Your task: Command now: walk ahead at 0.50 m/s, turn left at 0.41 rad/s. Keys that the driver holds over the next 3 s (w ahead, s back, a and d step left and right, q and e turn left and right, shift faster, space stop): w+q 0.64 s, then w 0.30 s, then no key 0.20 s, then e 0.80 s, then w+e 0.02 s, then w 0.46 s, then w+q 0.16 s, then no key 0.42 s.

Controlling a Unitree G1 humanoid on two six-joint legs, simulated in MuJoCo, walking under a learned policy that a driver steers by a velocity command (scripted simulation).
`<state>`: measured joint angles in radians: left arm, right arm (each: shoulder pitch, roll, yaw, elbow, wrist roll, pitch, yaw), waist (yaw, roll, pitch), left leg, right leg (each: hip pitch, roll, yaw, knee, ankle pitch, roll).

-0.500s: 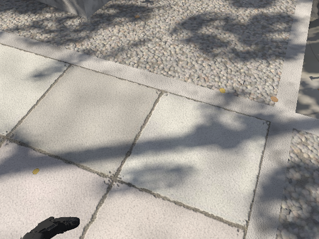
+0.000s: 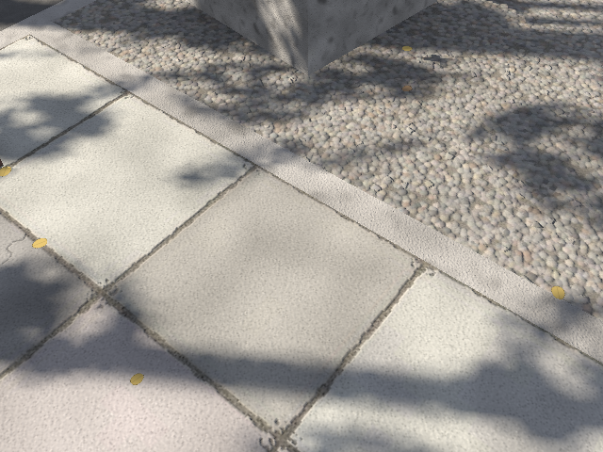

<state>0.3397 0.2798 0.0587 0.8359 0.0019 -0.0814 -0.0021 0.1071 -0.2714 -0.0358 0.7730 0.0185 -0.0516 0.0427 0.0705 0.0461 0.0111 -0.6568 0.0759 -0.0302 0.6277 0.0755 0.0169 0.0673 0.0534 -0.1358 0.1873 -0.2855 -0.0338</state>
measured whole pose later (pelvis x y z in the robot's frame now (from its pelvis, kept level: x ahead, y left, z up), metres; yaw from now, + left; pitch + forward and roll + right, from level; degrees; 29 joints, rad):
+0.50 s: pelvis +0.29 +0.04 +0.00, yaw +17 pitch +2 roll +0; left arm 0.04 0.28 0.04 0.69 0.00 -0.10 -0.01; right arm 0.34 -0.29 -0.07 0.74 0.02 -0.04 -0.01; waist -0.08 -0.03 0.03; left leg -0.12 -0.11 -0.17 0.39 -0.30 0.07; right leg -0.60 -0.04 0.11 0.54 0.03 0.06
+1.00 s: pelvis +0.55 +0.11 +0.00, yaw +28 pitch +2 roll -2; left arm 0.39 0.29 0.06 0.88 -0.02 -0.07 -0.01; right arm 0.07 -0.26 -0.04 0.63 0.01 -0.05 0.03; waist 0.11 0.04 0.03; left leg -0.59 0.07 -0.03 0.59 -0.04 0.01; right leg 0.01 0.01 -0.07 0.25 -0.29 0.00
